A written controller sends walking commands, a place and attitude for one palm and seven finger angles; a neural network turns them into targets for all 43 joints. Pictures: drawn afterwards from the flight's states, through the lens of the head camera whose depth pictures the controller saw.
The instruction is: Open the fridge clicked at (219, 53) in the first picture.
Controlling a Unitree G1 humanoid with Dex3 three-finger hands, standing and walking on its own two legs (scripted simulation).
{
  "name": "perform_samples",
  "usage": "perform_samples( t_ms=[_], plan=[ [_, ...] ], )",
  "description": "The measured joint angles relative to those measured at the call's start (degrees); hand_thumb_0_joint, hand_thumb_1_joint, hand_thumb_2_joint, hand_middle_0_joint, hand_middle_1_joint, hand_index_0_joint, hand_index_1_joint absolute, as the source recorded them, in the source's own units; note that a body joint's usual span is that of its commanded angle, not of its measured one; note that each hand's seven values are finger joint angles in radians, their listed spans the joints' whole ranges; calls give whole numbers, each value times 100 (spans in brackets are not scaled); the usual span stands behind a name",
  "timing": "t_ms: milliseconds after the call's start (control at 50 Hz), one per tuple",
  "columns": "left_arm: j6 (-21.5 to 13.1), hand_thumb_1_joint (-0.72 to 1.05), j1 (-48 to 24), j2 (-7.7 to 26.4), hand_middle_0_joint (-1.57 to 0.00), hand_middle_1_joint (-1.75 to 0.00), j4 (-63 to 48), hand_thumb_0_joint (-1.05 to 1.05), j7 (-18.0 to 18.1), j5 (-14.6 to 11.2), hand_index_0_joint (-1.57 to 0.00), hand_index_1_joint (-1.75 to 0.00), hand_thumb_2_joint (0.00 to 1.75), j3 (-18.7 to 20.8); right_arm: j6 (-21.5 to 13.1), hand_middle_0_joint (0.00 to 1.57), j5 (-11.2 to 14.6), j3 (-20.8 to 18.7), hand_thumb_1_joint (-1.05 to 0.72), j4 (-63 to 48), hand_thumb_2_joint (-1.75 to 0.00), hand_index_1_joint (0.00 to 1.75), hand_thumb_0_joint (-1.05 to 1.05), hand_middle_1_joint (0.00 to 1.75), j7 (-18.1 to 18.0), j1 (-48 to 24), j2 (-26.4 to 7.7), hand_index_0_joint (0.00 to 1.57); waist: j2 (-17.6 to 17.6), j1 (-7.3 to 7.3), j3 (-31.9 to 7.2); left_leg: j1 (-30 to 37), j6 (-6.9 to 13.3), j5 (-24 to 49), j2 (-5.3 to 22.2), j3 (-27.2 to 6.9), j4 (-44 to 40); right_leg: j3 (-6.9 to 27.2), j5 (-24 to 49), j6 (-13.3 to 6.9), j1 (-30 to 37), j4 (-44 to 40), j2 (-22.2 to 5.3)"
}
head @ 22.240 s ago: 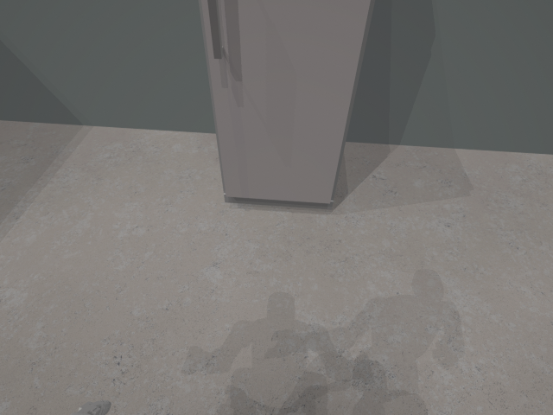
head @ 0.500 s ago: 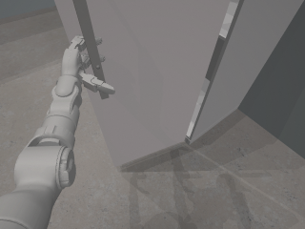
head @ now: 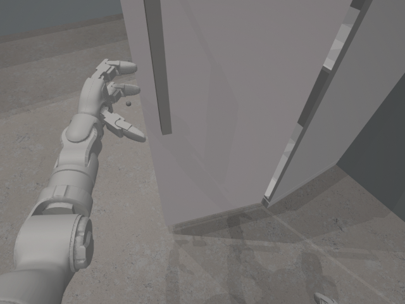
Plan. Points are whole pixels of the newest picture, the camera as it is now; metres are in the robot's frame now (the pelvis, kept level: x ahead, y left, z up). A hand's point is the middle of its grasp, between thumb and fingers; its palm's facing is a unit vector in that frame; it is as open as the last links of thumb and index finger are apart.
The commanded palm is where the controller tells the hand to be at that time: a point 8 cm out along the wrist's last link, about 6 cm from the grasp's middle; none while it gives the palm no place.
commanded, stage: slip the hand off the handle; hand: left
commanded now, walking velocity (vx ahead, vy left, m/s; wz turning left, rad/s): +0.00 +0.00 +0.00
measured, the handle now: (155, 48) +0.53 +0.11 +0.23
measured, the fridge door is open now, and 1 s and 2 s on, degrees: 74 74 74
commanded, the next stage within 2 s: draw the hand back to the body in 0.82 s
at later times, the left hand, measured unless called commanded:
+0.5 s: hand (136, 133) +0.38 +0.13 +0.16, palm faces -0.06 -0.99 -0.09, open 14.7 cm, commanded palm +0.35 +0.17 +0.16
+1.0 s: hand (134, 143) +0.34 +0.12 +0.17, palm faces +0.00 -1.00 -0.01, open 14.7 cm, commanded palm +0.30 +0.17 +0.16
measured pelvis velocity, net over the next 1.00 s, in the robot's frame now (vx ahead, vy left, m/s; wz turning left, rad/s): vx -0.02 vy -0.03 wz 0.03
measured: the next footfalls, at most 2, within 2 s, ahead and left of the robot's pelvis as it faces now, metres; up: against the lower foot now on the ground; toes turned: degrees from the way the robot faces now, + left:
none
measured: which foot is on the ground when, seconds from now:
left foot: down 0.00-1.00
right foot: down 0.00-1.00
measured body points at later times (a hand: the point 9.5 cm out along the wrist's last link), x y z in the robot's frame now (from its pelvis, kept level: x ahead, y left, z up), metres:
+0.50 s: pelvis -0.01 -0.02 +0.00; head -0.01 -0.02 +0.45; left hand +0.37 +0.18 +0.16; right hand +0.15 -0.25 -0.08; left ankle -0.01 +0.10 -0.73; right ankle +0.02 -0.14 -0.73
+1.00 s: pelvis -0.02 -0.03 +0.00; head -0.03 -0.04 +0.45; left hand +0.34 +0.18 +0.17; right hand +0.16 -0.25 -0.08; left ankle -0.01 +0.10 -0.73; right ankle +0.02 -0.14 -0.73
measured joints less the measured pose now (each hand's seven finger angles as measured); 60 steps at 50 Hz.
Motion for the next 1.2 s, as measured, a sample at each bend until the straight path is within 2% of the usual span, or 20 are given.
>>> perform_samples(
  t_ms=[120,260,360,460,640,740,820,960,980,1020,1080,1140,1200],
  plan=[
    [101,-55,73,-27,-25,-115,-76,-2,-67,-51,-25,-115,20,54,21,20,-3,26,-91,-59,-90,30,1,30,33,-14,4,20,23,5,-56,-16,12,-33,-19,26,33,31,-46,15,-46,74,-19],
    [269,-55,1112,-431,-25,-115,-1383,-2,-76,-238,-25,-115,20,-170,39,20,14,-19,-91,-136,-90,30,1,30,169,75,26,20,127,170,-135,200,-5,-60,1,75,-28,80,-84,15,122,68,6],
    [577,-55,1612,-634,-25,-115,-2049,-2,138,-188,-25,-115,20,-282,71,20,33,38,-91,-188,-90,30,1,30,136,-129,80,20,99,236,-34,365,-38,-34,22,42,-54,47,-94,-32,278,84,27],
    [761,-55,1890,-617,-26,-115,-2560,-2,319,-124,-25,-115,20,-439,-17,20,43,70,-91,-270,-90,30,1,30,42,-368,93,20,111,307,60,465,-83,35,44,-24,-99,-20,-56,-81,397,50,47],
    [1064,-55,2071,-693,-25,-115,-2970,-2,188,-316,-25,-115,20,-694,-100,20,87,133,-91,-287,-90,30,1,30,-40,-616,50,20,152,414,8,605,-144,135,49,-157,-190,-153,-23,-143,577,-16,51],
    [1221,-55,2525,-796,-25,-115,-3383,-2,213,-334,-25,-115,20,-748,-92,20,65,159,-91,-361,-90,30,1,30,-16,-654,61,20,170,425,21,693,-160,161,60,-144,-233,-140,-16,-160,635,-16,64],
    [1214,-55,2882,-775,-26,-115,-3766,-2,285,-310,-25,-115,20,-774,-108,20,54,189,-91,-379,-90,30,1,30,-32,-648,95,20,150,440,88,773,-172,171,78,-144,-252,-140,-10,-174,711,-29,83],
    [1274,-55,2529,-589,-26,-116,-3674,-2,366,-286,-25,-115,20,-870,-179,20,79,249,-90,-235,-90,30,1,30,-166,-670,106,20,160,444,234,744,-173,203,76,-238,-222,-232,44,-179,768,-100,80],
    [1357,-55,2440,-643,-26,-116,-3632,-2,454,-439,-25,-115,20,-810,-190,20,96,238,-90,-198,-90,30,1,30,-177,-667,113,20,170,453,224,727,-176,208,77,-239,-225,-233,56,-177,757,-118,81],
    [1587,-55,2334,-892,-26,-116,-3667,-2,888,-665,-25,-115,20,-581,-201,20,99,209,-90,-107,-90,30,1,30,-166,-655,139,20,176,490,180,709,-178,217,73,-222,-252,-215,74,-167,734,-151,80],
    [1931,-55,2464,-1281,-26,-115,-3973,-2,1581,-735,-25,-115,20,-287,-168,20,56,172,-90,-30,-90,30,1,30,-73,-609,181,20,188,546,68,725,-165,216,61,-177,-317,-170,77,-147,722,-190,72],
    [2376,-55,2895,-1484,-25,-115,-4484,-2,2258,-389,-25,-115,20,-305,-15,20,-10,149,-91,-49,-90,30,1,30,42,-591,223,20,210,573,-6,806,-148,201,42,-146,-382,-139,49,-126,776,-215,55],
    [2726,-55,3430,-1524,-25,-115,-5071,-2,2612,-26,-25,-115,20,-502,138,20,-79,143,-90,-115,-90,30,1,30,73,-626,256,20,244,593,5,913,-130,171,24,-141,-407,-134,9,-109,876,-223,39]
  ],
)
